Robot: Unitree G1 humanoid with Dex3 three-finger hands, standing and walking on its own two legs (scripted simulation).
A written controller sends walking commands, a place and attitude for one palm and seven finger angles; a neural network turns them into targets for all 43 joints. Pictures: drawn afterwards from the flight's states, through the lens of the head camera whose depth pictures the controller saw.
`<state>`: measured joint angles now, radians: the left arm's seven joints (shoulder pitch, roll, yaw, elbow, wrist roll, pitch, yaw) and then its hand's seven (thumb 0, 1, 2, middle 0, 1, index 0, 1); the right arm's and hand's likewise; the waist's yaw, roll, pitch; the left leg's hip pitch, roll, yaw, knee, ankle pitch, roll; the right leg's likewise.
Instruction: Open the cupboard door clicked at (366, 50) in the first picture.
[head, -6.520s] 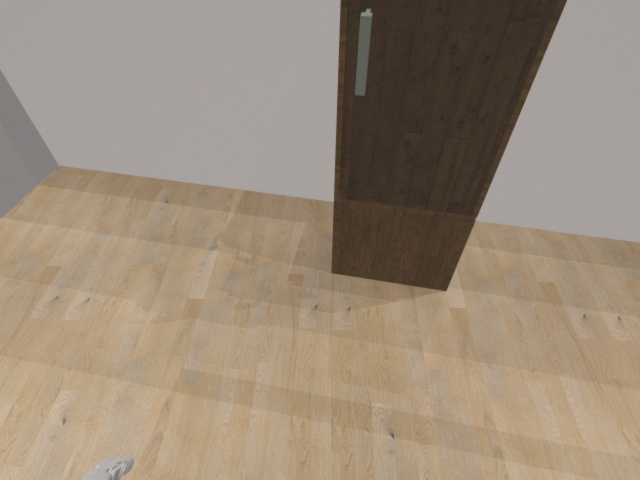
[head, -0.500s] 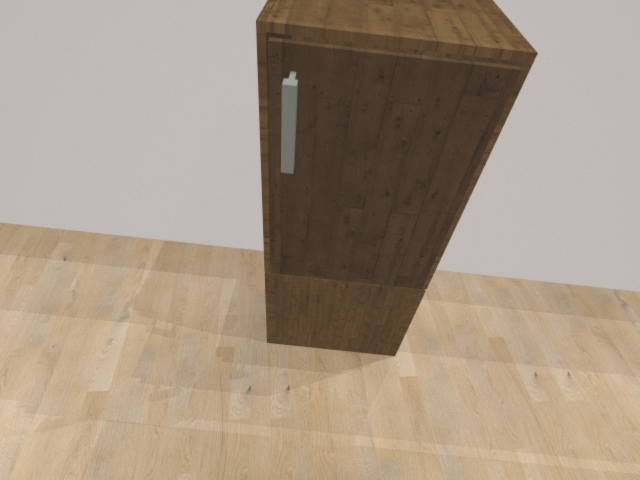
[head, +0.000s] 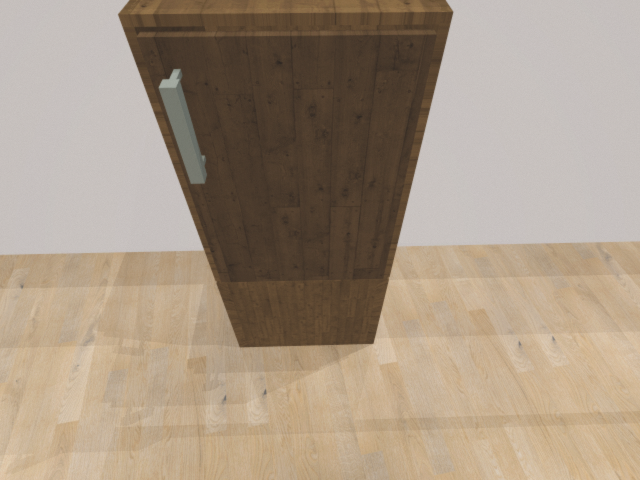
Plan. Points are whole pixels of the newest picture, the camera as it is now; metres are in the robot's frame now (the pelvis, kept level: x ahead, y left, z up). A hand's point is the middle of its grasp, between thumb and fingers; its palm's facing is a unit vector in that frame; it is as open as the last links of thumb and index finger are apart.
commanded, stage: shuffle to correct the standing spot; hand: left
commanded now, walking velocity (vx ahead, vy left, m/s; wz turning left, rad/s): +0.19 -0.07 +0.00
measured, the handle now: (188, 129) +0.59 +0.21 +0.12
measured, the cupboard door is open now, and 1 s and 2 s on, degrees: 0 0 0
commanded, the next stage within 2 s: come to a stop and stand still in 0.04 s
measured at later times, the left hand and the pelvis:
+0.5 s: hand out of the picture +0.04 +0.10 -0.18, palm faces +0.13 -0.98 -0.13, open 7.3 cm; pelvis +0.07 -0.04 +0.00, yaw +1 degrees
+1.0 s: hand out of the picture +0.13 +0.20 -0.16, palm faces +0.01 -0.97 -0.25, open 7.3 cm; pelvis +0.07 +0.00 +0.00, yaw -1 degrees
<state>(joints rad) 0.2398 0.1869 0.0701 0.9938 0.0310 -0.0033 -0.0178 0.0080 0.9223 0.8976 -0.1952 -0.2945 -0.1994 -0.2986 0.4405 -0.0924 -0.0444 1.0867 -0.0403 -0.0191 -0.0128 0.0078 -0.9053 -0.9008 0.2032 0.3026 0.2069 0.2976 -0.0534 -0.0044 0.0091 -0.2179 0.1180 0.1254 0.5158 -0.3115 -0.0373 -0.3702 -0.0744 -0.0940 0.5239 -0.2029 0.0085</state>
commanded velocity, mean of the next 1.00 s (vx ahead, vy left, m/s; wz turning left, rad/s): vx -0.04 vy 0.04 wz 0.00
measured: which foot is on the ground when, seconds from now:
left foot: down 0.00-0.00, up 0.02-0.36, down 0.38-1.00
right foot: down 0.00-1.00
